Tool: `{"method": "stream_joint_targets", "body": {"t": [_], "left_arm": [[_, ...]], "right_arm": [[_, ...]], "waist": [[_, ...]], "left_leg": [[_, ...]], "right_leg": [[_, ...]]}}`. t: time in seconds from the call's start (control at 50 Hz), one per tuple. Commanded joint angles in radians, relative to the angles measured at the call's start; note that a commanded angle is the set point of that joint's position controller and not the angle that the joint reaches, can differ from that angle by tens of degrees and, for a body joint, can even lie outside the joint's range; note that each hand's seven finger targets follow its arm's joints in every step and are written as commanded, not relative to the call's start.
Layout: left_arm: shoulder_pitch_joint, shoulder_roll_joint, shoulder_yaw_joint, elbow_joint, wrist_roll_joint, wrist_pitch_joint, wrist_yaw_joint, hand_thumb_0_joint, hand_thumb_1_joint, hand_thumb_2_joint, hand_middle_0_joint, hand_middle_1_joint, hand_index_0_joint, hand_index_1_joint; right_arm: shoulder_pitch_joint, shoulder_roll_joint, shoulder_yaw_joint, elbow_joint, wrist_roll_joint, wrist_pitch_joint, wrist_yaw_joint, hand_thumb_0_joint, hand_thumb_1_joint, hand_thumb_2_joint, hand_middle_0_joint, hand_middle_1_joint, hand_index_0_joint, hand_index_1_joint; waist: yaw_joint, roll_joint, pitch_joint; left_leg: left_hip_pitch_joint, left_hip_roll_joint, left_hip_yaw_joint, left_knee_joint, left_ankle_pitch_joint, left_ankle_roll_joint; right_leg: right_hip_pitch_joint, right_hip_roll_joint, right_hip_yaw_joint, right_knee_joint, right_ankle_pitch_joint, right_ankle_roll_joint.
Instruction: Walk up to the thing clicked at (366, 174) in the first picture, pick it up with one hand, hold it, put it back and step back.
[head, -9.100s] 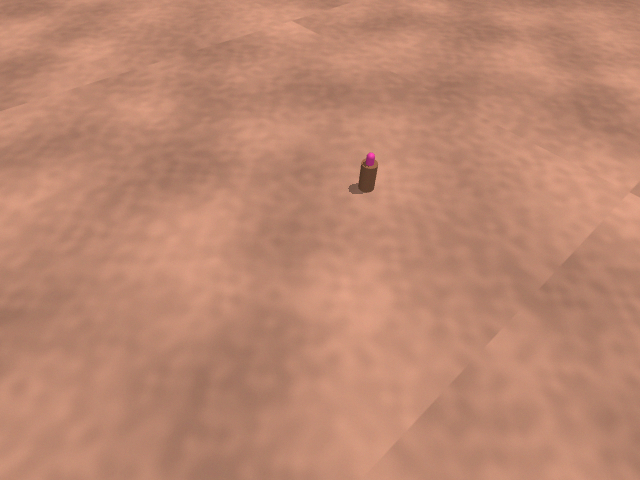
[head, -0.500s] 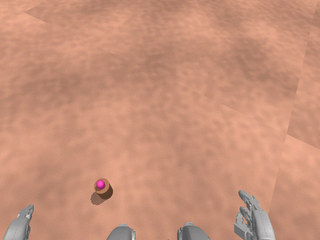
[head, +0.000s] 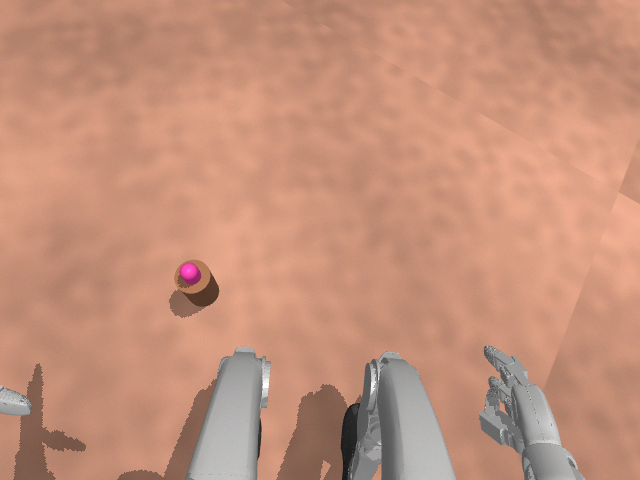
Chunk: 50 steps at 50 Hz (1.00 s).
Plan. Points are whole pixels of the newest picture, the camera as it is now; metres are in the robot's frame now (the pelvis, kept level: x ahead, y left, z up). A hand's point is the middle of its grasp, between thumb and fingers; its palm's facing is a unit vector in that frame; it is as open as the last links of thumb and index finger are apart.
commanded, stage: go down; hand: left
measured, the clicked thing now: (196, 281) +0.44 +0.26 -0.46
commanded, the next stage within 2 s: approach in 1.62 s
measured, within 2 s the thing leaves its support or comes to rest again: neither
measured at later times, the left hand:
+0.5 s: hand out of the picture +0.28 +0.42 -0.12, palm faces +0.29 -0.95 -0.15, open 17.5 cm
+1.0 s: hand out of the picture +0.30 +0.44 -0.14, palm faces +0.30 -0.95 -0.11, open 17.5 cm
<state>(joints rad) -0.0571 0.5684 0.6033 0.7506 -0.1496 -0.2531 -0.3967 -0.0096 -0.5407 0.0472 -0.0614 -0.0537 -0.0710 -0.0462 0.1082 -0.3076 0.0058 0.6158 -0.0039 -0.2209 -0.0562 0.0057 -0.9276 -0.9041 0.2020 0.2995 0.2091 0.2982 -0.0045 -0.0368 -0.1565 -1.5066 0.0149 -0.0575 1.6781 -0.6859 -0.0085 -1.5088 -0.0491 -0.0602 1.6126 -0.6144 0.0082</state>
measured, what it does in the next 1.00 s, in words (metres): lowers itself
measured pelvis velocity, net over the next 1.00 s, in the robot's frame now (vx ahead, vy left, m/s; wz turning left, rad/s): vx -0.04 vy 0.00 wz -0.05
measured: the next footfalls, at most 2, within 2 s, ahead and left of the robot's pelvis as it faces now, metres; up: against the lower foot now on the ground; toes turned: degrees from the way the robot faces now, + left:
none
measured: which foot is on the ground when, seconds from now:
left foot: down 0.00-1.00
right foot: down 0.00-1.00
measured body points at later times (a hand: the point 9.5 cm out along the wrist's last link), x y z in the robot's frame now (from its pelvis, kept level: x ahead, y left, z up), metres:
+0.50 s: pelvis -0.03 +0.00 -0.09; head +0.17 +0.05 +0.30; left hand +0.26 +0.47 -0.11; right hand +0.14 -0.27 -0.20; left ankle +0.04 +0.12 -0.53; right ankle +0.06 -0.13 -0.53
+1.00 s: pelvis -0.04 +0.00 -0.14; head +0.17 +0.06 +0.25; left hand +0.28 +0.49 -0.13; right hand +0.13 -0.27 -0.24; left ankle +0.04 +0.12 -0.53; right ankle +0.06 -0.13 -0.53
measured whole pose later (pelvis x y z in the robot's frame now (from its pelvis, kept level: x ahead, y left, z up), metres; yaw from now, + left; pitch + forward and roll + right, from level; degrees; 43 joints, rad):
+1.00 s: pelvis -0.04 +0.00 -0.14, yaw -3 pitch +33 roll -7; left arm -0.44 0.88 0.89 1.07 -0.21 -0.34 -0.69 -0.01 -0.59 0.13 -0.03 -0.11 -0.05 -0.11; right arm 0.07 -0.37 0.10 0.68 -0.04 -0.22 -0.08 0.00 -0.87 -0.90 0.20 0.30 0.21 0.30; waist -0.04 -0.04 -0.11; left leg -2.01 0.00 -0.11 2.15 -0.72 -0.01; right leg -1.99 -0.05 -0.08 2.04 -0.62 0.01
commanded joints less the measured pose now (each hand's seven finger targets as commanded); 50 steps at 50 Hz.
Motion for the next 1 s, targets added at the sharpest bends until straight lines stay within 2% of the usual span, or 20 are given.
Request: {"method": "stream_joint_targets", "body": {"t": [0.0,0.02,0.04,0.06,0.08,0.1,0.14,0.18,0.24,0.34,0.38,0.44,0.56,0.58,0.62,0.72,0.78,0.88,0.92,0.98], "left_arm": [[-0.104,0.400,0.166,-0.104,-0.035,-0.086,-0.064,0.000,-0.611,0.059,-0.041,-0.076,-0.058,-0.065],[-0.079,0.417,0.185,-0.052,-0.038,-0.086,-0.072,0.000,-0.611,0.056,-0.046,-0.079,-0.062,-0.068],[-0.067,0.402,0.190,-0.012,-0.044,-0.087,-0.086,0.000,-0.611,0.054,-0.044,-0.080,-0.062,-0.067],[-0.124,0.428,0.197,-0.031,-0.047,-0.095,-0.096,0.000,-0.611,0.062,-0.042,-0.079,-0.059,-0.068],[-0.129,0.444,0.214,-0.013,-0.051,-0.101,-0.105,0.000,-0.611,0.057,-0.037,-0.078,-0.058,-0.063],[-0.149,0.449,0.216,0.010,-0.050,-0.107,-0.115,0.000,-0.611,0.051,-0.040,-0.079,-0.061,-0.064],[-0.223,0.499,0.241,-0.007,-0.055,-0.127,-0.130,0.000,-0.597,0.083,-0.030,-0.087,-0.049,-0.073],[-0.231,0.499,0.241,0.055,-0.060,-0.134,-0.150,0.000,-0.609,0.086,-0.034,-0.094,-0.053,-0.082],[-0.281,0.554,0.264,0.078,-0.063,-0.149,-0.173,0.000,-0.601,0.096,-0.037,-0.095,-0.051,-0.086],[-0.322,0.592,0.284,0.107,-0.071,-0.156,-0.213,0.000,-0.593,0.091,-0.037,-0.100,-0.055,-0.088],[-0.352,0.637,0.303,0.075,-0.074,-0.159,-0.221,0.000,-0.602,0.098,-0.038,-0.107,-0.056,-0.095],[-0.353,0.649,0.318,0.091,-0.082,-0.153,-0.229,0.000,-0.608,0.117,-0.036,-0.116,-0.053,-0.107],[-0.392,0.688,0.336,0.099,-0.090,-0.150,-0.251,0.000,-0.583,0.116,-0.029,-0.109,-0.047,-0.098],[-0.396,0.688,0.339,0.113,-0.092,-0.148,-0.254,0.000,-0.599,0.113,-0.032,-0.112,-0.050,-0.101],[-0.406,0.709,0.350,0.110,-0.100,-0.153,-0.262,0.000,-0.607,0.127,-0.032,-0.116,-0.046,-0.110],[-0.430,0.726,0.354,0.141,-0.100,-0.151,-0.279,0.000,-0.611,0.126,-0.031,-0.119,-0.046,-0.112],[-0.457,0.744,0.355,0.130,-0.099,-0.154,-0.283,0.000,-0.596,0.131,-0.026,-0.116,-0.042,-0.108],[-0.474,0.752,0.361,0.127,-0.091,-0.150,-0.291,0.000,-0.610,0.123,-0.034,-0.123,-0.048,-0.115],[-0.484,0.757,0.359,0.128,-0.092,-0.151,-0.294,0.000,-0.593,0.128,-0.027,-0.119,-0.044,-0.111],[-0.499,0.766,0.367,0.132,-0.096,-0.153,-0.290,0.000,-0.595,0.131,-0.027,-0.122,-0.043,-0.113]], "right_arm": [[0.085,-0.208,-0.070,-0.073,0.002,-0.034,-0.026,0.000,-0.890,-0.895,0.200,0.300,0.200,0.300],[0.083,-0.209,-0.065,-0.071,0.001,-0.032,-0.025,0.000,-0.890,-0.895,0.200,0.300,0.200,0.300],[0.068,-0.208,-0.062,-0.067,0.002,-0.032,-0.026,0.000,-0.890,-0.895,0.200,0.300,0.200,0.300],[0.072,-0.214,-0.060,-0.063,0.000,-0.032,-0.027,0.000,-0.886,-0.894,0.200,0.300,0.200,0.300],[0.067,-0.212,-0.054,-0.061,-0.001,-0.032,-0.028,0.000,-0.886,-0.894,0.200,0.300,0.200,0.300],[0.063,-0.210,-0.051,-0.054,-0.002,-0.030,-0.030,0.000,-0.888,-0.895,0.200,0.300,0.200,0.300],[0.063,-0.214,-0.046,-0.053,-0.002,-0.030,-0.032,0.000,-0.880,-0.894,0.200,0.300,0.200,0.300],[0.062,-0.214,-0.041,-0.045,-0.007,-0.031,-0.035,0.000,-0.877,-0.894,0.200,0.300,0.200,0.300],[0.068,-0.221,-0.031,-0.040,-0.009,-0.032,-0.034,0.000,-0.875,-0.895,0.200,0.300,0.200,0.300],[0.076,-0.245,-0.025,-0.024,-0.010,-0.032,-0.038,0.000,-0.875,-0.896,0.200,0.300,0.200,0.300],[0.075,-0.256,-0.023,-0.021,-0.010,-0.031,-0.040,0.000,-0.874,-0.896,0.200,0.300,0.200,0.300],[0.085,-0.258,-0.017,-0.012,-0.012,-0.029,-0.041,0.000,-0.869,-0.897,0.200,0.300,0.200,0.300],[0.072,-0.272,-0.012,-0.004,-0.014,-0.031,-0.044,0.000,-0.871,-0.897,0.200,0.300,0.200,0.300],[0.081,-0.271,-0.010,0.001,-0.017,-0.029,-0.045,0.000,-0.871,-0.897,0.200,0.300,0.200,0.300],[0.079,-0.269,-0.003,0.000,-0.017,-0.032,-0.044,0.000,-0.872,-0.898,0.200,0.300,0.200,0.300],[0.089,-0.276,0.002,0.011,-0.025,-0.031,-0.046,0.000,-0.874,-0.899,0.200,0.300,0.200,0.300],[0.083,-0.278,0.002,0.010,-0.026,-0.030,-0.045,0.000,-0.871,-0.898,0.200,0.300,0.200,0.300],[0.095,-0.288,0.005,0.018,-0.030,-0.026,-0.045,0.000,-0.876,-0.899,0.200,0.300,0.200,0.300],[0.080,-0.294,0.002,0.014,-0.027,-0.023,-0.046,0.000,-0.873,-0.898,0.200,0.300,0.200,0.300],[0.083,-0.292,0.005,0.012,-0.029,-0.025,-0.044,0.000,-0.874,-0.899,0.200,0.300,0.200,0.300]], "waist": [[0.040,0.206,-0.529],[0.050,0.188,-0.535],[0.045,0.162,-0.528],[0.037,0.189,-0.520],[0.043,0.180,-0.523],[0.032,0.165,-0.515],[0.032,0.175,-0.524],[0.026,0.164,-0.499],[0.028,0.164,-0.509],[0.025,0.215,-0.528],[0.037,0.247,-0.543],[0.033,0.232,-0.551],[0.033,0.244,-0.525],[0.022,0.244,-0.534],[0.031,0.226,-0.553],[0.023,0.229,-0.560],[0.026,0.223,-0.540],[0.018,0.271,-0.572],[0.021,0.271,-0.542],[0.021,0.247,-0.544]], "left_leg": [[0.283,-0.010,-0.018,-0.228,0.282,0.015],[0.271,-0.011,-0.018,-0.216,0.299,0.018],[0.242,-0.012,-0.015,-0.194,0.296,0.021],[0.224,-0.013,-0.013,-0.175,0.297,0.021],[0.203,-0.014,-0.016,-0.163,0.287,0.023],[0.177,-0.014,-0.015,-0.147,0.272,0.026],[0.147,-0.012,-0.016,-0.126,0.221,0.027],[0.095,-0.014,-0.010,-0.103,0.185,0.029],[0.041,-0.013,-0.006,-0.072,0.149,0.030],[0.054,-0.006,-0.028,-0.047,0.135,0.023],[0.062,-0.002,-0.032,-0.044,0.126,0.020],[0.028,-0.004,-0.029,-0.014,0.146,0.021],[-0.016,0.000,-0.032,0.022,0.103,0.025],[-0.020,-0.002,-0.027,0.039,0.121,0.024],[-0.049,-0.007,-0.014,0.066,0.147,0.027],[-0.067,-0.008,-0.008,0.104,0.185,0.026],[-0.101,-0.006,-0.003,0.113,0.124,0.031],[-0.043,-0.001,-0.030,0.119,0.190,0.018],[-0.061,0.001,-0.040,0.107,0.121,0.021],[-0.099,-0.004,-0.030,0.124,0.090,0.026]], "right_leg": [[0.219,0.027,0.028,-0.111,0.196,-0.045],[0.215,0.030,0.027,-0.101,0.204,-0.045],[0.195,0.032,0.021,-0.088,0.197,-0.046],[0.166,0.031,0.021,-0.070,0.196,-0.048],[0.157,0.032,0.020,-0.056,0.187,-0.048],[0.141,0.033,0.017,-0.047,0.178,-0.046],[0.108,0.033,0.019,-0.025,0.140,-0.046],[0.089,0.034,0.020,-0.017,0.112,-0.045],[0.070,0.035,0.020,0.012,0.087,-0.044],[-0.017,0.036,-0.003,0.081,0.082,-0.047],[-0.041,0.037,-0.006,0.104,0.078,-0.048],[-0.041,0.036,-0.011,0.126,0.088,-0.047],[-0.103,0.038,-0.017,0.169,0.064,-0.045],[-0.095,0.037,-0.017,0.175,0.077,-0.044],[-0.079,0.037,-0.014,0.182,0.089,-0.045],[-0.087,0.038,-0.017,0.210,0.110,-0.047],[-0.103,0.040,-0.016,0.209,0.066,-0.043],[-0.151,0.036,-0.033,0.266,0.118,-0.047],[-0.194,0.037,-0.036,0.270,0.072,-0.046],[-0.178,0.037,-0.033,0.266,0.052,-0.043]]}}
